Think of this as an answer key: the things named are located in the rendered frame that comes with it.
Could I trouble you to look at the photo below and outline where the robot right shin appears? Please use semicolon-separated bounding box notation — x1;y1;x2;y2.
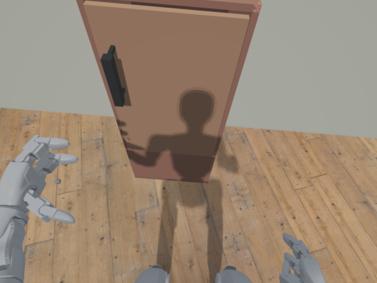
224;265;236;270

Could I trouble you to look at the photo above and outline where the handle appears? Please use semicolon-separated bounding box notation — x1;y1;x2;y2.
100;45;125;107

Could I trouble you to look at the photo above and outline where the cupboard door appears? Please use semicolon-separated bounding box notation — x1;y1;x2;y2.
83;1;250;157

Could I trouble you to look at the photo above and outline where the right robot hand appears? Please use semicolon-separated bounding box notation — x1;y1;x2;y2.
279;233;326;283

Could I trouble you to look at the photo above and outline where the left robot forearm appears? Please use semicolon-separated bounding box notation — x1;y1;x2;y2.
0;206;29;283

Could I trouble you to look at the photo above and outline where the left robot thigh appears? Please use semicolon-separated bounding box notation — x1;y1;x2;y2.
135;268;170;283

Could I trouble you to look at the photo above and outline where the left robot hand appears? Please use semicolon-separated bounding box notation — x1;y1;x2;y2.
0;135;78;224

